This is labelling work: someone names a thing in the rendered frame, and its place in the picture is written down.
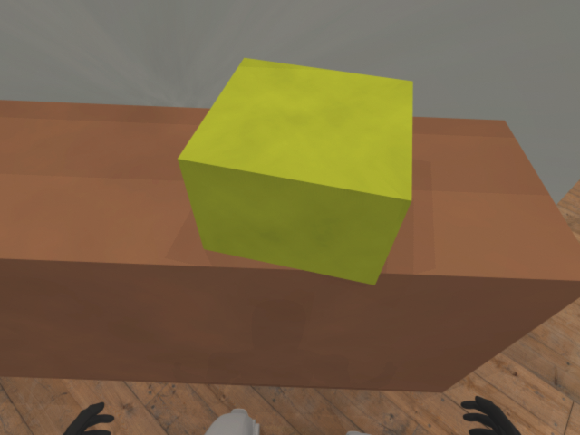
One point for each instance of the pedestal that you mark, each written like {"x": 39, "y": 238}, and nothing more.
{"x": 103, "y": 275}

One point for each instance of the robot left hand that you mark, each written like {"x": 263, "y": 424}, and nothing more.
{"x": 88, "y": 418}

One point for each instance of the robot right hand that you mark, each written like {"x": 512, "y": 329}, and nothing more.
{"x": 495, "y": 418}

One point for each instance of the carton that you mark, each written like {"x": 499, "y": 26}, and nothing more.
{"x": 303, "y": 167}

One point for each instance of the left robot thigh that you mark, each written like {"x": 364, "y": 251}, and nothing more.
{"x": 234, "y": 424}

